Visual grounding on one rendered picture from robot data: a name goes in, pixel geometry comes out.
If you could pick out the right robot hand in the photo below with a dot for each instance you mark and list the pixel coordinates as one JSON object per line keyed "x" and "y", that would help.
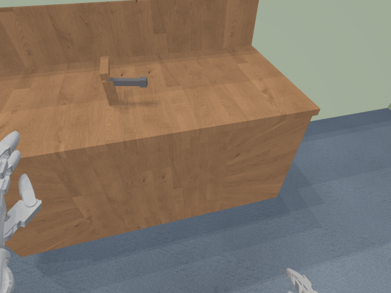
{"x": 302, "y": 284}

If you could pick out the robot left forearm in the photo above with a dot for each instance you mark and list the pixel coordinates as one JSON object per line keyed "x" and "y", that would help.
{"x": 7, "y": 282}

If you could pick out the left robot hand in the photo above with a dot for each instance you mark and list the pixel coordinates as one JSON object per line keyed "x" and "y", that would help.
{"x": 24, "y": 210}

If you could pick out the counter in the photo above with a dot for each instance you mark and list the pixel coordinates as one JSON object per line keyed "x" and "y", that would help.
{"x": 217, "y": 126}

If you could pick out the tap lever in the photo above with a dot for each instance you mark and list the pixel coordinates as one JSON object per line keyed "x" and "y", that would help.
{"x": 142, "y": 81}

